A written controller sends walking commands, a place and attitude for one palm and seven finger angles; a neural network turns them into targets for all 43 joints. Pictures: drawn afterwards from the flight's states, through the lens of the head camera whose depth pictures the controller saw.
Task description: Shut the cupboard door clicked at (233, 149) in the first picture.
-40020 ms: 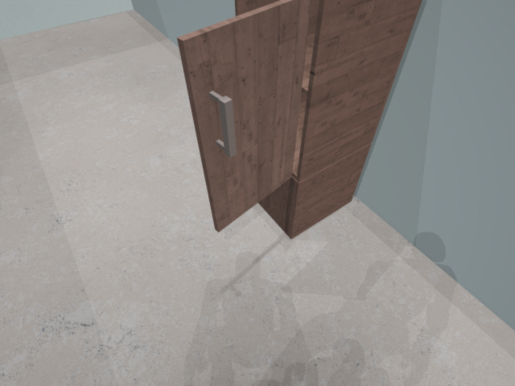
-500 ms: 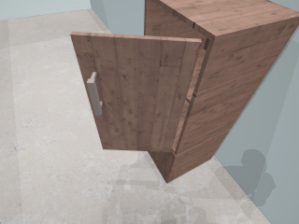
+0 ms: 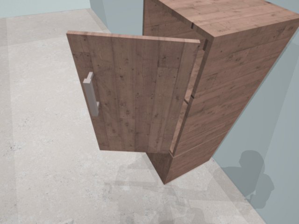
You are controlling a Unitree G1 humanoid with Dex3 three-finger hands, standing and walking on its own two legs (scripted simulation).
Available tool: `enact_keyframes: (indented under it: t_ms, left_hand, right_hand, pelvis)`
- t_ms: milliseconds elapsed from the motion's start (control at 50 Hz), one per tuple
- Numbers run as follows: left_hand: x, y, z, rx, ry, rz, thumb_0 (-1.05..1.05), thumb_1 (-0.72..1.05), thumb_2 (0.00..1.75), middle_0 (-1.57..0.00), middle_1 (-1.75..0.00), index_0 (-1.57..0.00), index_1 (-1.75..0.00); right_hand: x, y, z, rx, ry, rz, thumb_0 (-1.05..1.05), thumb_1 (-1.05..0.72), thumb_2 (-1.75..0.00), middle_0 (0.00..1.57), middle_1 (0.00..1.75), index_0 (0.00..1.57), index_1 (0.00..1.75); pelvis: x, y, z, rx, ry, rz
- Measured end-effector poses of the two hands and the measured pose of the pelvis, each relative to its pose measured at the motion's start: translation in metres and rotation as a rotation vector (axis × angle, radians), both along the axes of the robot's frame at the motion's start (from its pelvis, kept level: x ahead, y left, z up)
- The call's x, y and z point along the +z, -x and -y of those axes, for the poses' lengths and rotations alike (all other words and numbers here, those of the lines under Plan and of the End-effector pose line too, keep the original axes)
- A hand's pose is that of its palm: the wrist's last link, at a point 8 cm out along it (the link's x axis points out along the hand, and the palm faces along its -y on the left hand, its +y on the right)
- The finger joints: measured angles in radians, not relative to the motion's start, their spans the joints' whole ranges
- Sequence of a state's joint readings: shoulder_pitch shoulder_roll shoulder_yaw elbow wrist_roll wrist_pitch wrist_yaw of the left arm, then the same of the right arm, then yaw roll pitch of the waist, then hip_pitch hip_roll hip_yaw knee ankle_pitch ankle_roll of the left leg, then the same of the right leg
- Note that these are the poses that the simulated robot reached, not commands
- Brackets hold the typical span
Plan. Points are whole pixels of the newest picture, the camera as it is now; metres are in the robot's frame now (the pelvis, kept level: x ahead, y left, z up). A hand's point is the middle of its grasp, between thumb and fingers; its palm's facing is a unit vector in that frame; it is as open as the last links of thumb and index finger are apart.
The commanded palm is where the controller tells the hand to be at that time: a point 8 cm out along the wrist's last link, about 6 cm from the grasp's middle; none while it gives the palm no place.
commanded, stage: raise the hand and make a fist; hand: left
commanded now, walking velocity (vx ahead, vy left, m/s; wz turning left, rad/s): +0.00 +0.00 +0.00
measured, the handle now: (93, 94) +0.47 +0.21 +0.06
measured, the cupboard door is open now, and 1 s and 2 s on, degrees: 61 61 61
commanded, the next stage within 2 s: bring the fist close to the handle in 1.84 s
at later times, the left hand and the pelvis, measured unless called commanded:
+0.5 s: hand (85, 215) +0.15 +0.16 -0.01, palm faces +0.14 -0.99 -0.08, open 5.4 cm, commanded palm +0.13 +0.21 -0.02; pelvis -0.01 -0.06 -0.10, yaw +4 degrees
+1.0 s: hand (88, 190) +0.20 +0.16 +0.01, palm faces -0.05 -1.00 -0.02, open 3.3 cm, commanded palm +0.17 +0.23 +0.03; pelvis +0.00 -0.02 -0.06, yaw +3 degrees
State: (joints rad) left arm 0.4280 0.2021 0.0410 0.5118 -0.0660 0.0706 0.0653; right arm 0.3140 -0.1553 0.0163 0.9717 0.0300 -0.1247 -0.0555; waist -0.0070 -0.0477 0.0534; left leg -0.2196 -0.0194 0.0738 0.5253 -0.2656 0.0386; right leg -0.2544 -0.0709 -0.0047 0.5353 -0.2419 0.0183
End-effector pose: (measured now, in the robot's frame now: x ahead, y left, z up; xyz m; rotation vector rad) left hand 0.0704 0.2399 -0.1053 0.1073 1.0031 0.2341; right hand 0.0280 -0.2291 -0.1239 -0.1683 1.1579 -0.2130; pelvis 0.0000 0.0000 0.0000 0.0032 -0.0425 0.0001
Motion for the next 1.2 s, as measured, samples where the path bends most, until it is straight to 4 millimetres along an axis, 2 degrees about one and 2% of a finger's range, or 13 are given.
enact_keyframes:
  t_ms: [100, 160, 240, 340, 400, 460, 540, 640, 720, 840, 1000, 1140, 1200]
  left_hand:
    - [0.105, -0.095, 0.010, -0.012, -0.050, 0.657, 0.02, 0.92, 0.90, -0.23, -0.33, -0.23, -0.34]
    - [0.132, -0.117, 0.025, -0.085, 0.012, 0.917, 0.01, 0.92, 0.90, -0.26, -0.37, -0.27, -0.38]
    - [0.104, -0.101, 0.040, -0.208, 0.101, 1.027, 0.01, 0.91, 0.90, -0.32, -0.44, -0.33, -0.44]
    - [0.044, -0.043, 0.030, -0.129, 0.104, 0.835, 0.01, 0.90, 0.90, -0.41, -0.53, -0.42, -0.54]
    - [0.049, -0.022, 0.022, -0.063, 0.024, 0.853, 0.02, 0.90, 0.90, -0.47, -0.59, -0.47, -0.59]
    - [0.080, -0.030, 0.023, -0.094, -0.050, 1.016, 0.03, 0.90, 0.90, -0.52, -0.65, -0.52, -0.65]
    - [0.108, -0.071, 0.038, -0.248, -0.019, 1.167, 0.02, 0.90, 0.90, -0.59, -0.73, -0.59, -0.73]
    - [0.098, -0.114, 0.047, -0.342, 0.140, 0.948, 0.02, 0.90, 0.90, -0.68, -0.83, -0.69, -0.83]
    - [0.103, -0.112, 0.029, -0.225, 0.124, 0.851, 0.02, 0.90, 0.90, -0.76, -0.91, -0.76, -0.91]
    - [0.127, -0.091, 0.006, -0.141, 0.012, 0.978, 0.02, 0.90, 0.90, -0.86, -1.03, -0.87, -1.03]
    - [0.114, -0.107, 0.023, -0.281, 0.119, 0.965, 0.02, 0.90, 0.90, -1.01, -1.19, -1.02, -1.19]
    - [0.158, -0.117, 0.000, -0.206, 0.017, 1.075, 0.02, 0.90, 0.90, -1.14, -1.33, -1.15, -1.33]
    - [0.162, -0.119, -0.003, -0.189, 0.016, 1.060, 0.02, 0.90, 0.90, -1.19, -1.38, -1.20, -1.39]
  right_hand:
    - [0.015, -0.054, 0.014, 0.069, 0.002, 0.337, 0.02, -0.91, -0.90, 0.20, 0.30, 0.20, 0.30]
    - [0.026, -0.090, 0.024, 0.097, 0.003, 0.490, 0.02, -0.91, -0.90, 0.20, 0.30, 0.20, 0.30]
    - [0.038, -0.132, 0.040, 0.175, 0.039, 0.603, 0.01, -0.91, -0.90, 0.20, 0.30, 0.20, 0.30]
    - [0.034, -0.177, 0.055, 0.281, 0.096, 0.665, 0.01, -0.91, -0.90, 0.20, 0.30, 0.20, 0.30]
    - [0.021, -0.199, 0.054, 0.326, 0.101, 0.683, 0.01, -0.91, -0.90, 0.20, 0.30, 0.20, 0.30]
    - [0.003, -0.211, 0.045, 0.346, 0.072, 0.685, 0.01, -0.91, -0.90, 0.20, 0.30, 0.19, 0.30]
    - [-0.021, -0.209, 0.030, 0.307, -0.001, 0.658, 0.02, -0.91, -0.90, 0.20, 0.30, 0.20, 0.30]
    - [-0.028, -0.179, 0.022, 0.182, -0.076, 0.570, 0.02, -0.91, -0.90, 0.20, 0.30, 0.20, 0.30]
    - [-0.020, -0.154, 0.029, 0.114, -0.058, 0.506, 0.02, -0.90, -0.90, 0.20, 0.30, 0.20, 0.30]
    - [-0.009, -0.137, 0.041, 0.147, 0.027, 0.452, 0.02, -0.91, -0.90, 0.20, 0.30, 0.20, 0.30]
    - [0.009, -0.148, 0.032, 0.174, 0.076, 0.529, 0.02, -0.91, -0.90, 0.20, 0.30, 0.20, 0.30]
    - [0.030, -0.164, 0.000, 0.184, 0.005, 0.621, 0.02, -0.91, -0.90, 0.20, 0.30, 0.20, 0.30]
    - [0.034, -0.170, -0.011, 0.214, -0.027, 0.635, 0.02, -0.91, -0.90, 0.20, 0.30, 0.20, 0.30]
  pelvis:
    - [-0.007, -0.001, 0.005, 0.045, 0.004, -0.023]
    - [-0.017, 0.003, 0.013, 0.038, 0.002, -0.077]
    - [-0.040, 0.009, 0.030, 0.028, -0.004, -0.148]
    - [-0.069, 0.010, 0.046, 0.046, 0.008, -0.222]
    - [-0.082, 0.007, 0.052, 0.065, 0.030, -0.246]
    - [-0.092, 0.005, 0.055, 0.077, 0.049, -0.256]
    - [-0.096, 0.005, 0.057, 0.077, 0.055, -0.259]
    - [-0.084, 0.000, 0.055, 0.062, 0.028, -0.253]
    - [-0.068, -0.009, 0.049, 0.046, 0.015, -0.241]
    - [-0.060, -0.011, 0.037, 0.054, 0.030, -0.236]
    - [-0.059, -0.004, 0.021, 0.052, 0.047, -0.217]
    - [-0.048, -0.011, 0.014, 0.048, 0.049, -0.178]
    - [-0.044, -0.013, 0.012, 0.054, 0.052, -0.165]
